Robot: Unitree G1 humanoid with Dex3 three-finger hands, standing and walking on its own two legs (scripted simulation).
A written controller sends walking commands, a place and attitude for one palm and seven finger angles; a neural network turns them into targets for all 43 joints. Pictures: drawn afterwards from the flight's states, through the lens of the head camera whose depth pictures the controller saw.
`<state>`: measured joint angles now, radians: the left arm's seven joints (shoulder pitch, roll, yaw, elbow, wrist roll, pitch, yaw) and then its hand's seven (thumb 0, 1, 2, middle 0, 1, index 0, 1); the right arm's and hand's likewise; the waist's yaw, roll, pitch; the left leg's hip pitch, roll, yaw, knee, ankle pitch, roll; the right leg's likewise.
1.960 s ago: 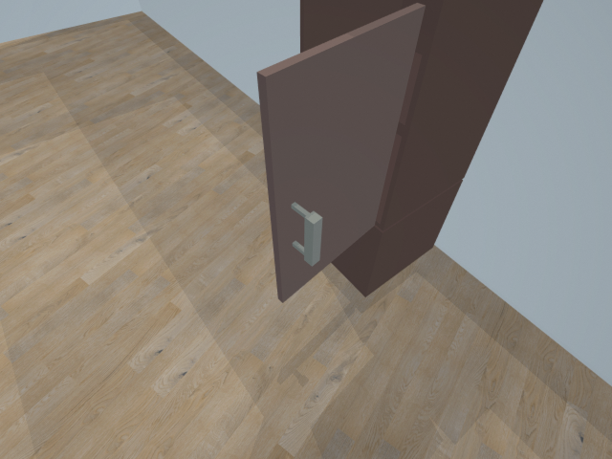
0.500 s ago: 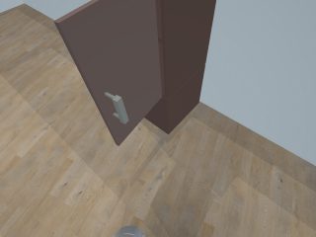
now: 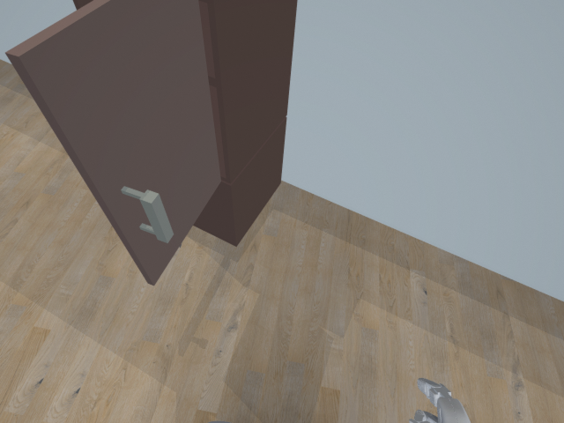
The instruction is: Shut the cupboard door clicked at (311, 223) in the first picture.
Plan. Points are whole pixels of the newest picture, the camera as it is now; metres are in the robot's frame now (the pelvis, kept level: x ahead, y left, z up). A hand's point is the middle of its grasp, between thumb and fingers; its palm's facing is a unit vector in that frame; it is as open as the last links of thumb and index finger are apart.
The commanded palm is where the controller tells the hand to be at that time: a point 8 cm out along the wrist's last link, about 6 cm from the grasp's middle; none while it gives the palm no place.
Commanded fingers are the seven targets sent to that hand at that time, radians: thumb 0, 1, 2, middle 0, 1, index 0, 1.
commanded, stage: walk around to get in front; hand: left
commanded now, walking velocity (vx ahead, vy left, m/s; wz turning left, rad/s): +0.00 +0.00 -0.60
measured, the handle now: (147, 214) +0.45 +0.30 -0.08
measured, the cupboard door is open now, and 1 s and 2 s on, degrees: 97 97 97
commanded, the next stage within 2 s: none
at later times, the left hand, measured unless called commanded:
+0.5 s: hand (214, 388) +0.18 +0.12 -0.15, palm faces -0.35 -0.89 -0.29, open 7.4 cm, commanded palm none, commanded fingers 0.00 0.90 0.90 -0.20 -0.30 -0.20 -0.30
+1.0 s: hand (213, 363) +0.22 +0.13 -0.17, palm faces -0.53 -0.83 -0.19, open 7.4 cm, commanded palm none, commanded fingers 0.00 0.90 0.90 -0.20 -0.30 -0.20 -0.30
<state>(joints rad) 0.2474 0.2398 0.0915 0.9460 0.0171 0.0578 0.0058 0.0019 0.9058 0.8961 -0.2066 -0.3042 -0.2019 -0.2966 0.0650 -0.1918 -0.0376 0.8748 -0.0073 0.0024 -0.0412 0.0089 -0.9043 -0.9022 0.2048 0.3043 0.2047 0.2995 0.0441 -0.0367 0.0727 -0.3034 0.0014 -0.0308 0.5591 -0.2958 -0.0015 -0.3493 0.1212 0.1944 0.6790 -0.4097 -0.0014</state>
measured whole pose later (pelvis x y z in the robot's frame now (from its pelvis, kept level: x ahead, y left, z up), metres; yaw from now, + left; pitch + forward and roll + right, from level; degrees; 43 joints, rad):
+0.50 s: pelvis +0.00 -0.03 +0.00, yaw -21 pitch +0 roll +1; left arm 0.11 0.22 0.05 0.89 0.02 0.03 0.00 0.00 0.91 0.90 -0.20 -0.30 -0.20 -0.30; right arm 0.24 -0.28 -0.06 0.96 -0.01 0.07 -0.04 0.01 -0.91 -0.90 0.20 0.30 0.20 0.30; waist -0.03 0.05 0.14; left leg -0.43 0.10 0.07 1.07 -0.51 -0.07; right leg -0.28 0.01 -0.02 0.59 -0.32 -0.04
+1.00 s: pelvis +0.04 +0.00 +0.01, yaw -37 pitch +2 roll -3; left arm 0.19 0.27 0.10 0.92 0.02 0.07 -0.02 0.00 0.91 0.90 -0.20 -0.30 -0.20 -0.30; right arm 0.19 -0.18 -0.01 0.88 -0.03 0.00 -0.05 0.01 -0.90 -0.90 0.21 0.30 0.21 0.30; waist 0.03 -0.04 0.08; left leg -0.23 0.07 0.10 0.49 -0.29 0.03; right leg -0.51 0.03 0.03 1.14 -0.44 0.06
